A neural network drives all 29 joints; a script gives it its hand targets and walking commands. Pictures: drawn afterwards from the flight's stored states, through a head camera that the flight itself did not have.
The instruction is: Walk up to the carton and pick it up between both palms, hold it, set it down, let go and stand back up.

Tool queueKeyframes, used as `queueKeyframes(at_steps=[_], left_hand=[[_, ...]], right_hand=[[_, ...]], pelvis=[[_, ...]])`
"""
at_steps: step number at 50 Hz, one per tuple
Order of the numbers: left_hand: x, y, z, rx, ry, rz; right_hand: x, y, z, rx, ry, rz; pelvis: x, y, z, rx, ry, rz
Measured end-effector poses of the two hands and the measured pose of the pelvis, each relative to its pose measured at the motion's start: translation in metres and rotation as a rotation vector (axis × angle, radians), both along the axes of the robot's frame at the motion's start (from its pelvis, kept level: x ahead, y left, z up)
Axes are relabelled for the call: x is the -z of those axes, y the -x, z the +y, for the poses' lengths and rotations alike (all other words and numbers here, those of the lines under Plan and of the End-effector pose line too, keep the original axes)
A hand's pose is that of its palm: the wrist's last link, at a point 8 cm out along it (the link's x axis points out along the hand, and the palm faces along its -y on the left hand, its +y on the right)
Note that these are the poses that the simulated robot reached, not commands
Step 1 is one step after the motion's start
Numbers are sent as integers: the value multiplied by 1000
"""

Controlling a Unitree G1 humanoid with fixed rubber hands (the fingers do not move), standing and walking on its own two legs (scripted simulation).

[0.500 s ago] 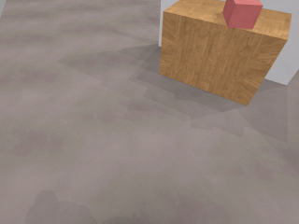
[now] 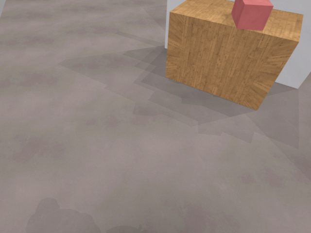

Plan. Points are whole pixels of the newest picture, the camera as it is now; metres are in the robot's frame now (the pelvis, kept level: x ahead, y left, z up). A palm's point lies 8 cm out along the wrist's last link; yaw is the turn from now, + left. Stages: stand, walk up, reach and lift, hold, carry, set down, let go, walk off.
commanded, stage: walk up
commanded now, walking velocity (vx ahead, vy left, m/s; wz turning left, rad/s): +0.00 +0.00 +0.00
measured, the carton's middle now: (249, 10) +1.52 -0.71 -0.04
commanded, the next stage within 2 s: none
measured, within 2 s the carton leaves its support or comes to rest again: neither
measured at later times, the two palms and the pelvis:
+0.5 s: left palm (107, 216) +0.19 +0.14 -0.12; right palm out of the picture +0.04 -0.40 -0.16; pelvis +0.09 -0.12 -0.03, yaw -15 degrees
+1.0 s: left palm (131, 142) +0.45 +0.09 -0.14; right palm (281, 156) +0.37 -0.43 -0.10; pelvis +0.37 -0.15 -0.02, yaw -23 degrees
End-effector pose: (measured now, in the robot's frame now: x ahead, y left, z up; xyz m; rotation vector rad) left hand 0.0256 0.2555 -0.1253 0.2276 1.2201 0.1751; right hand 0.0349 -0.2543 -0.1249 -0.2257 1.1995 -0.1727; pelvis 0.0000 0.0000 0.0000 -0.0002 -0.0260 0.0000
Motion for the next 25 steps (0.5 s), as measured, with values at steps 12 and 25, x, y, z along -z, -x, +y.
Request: queueKeyframes(at_steps=[12, 25], left_hand=[[-12, -45, -6, 176, -19, 34], [-4, -168, -112, 263, -78, -129]], right_hand=[[-11, 19, -44, 129, 74, -70], [39, -8, -146, 218, 2, 23]], pelvis=[[-2, -14, -24, 149, -10, 5], [31, -90, -121, 260, 1, -11]])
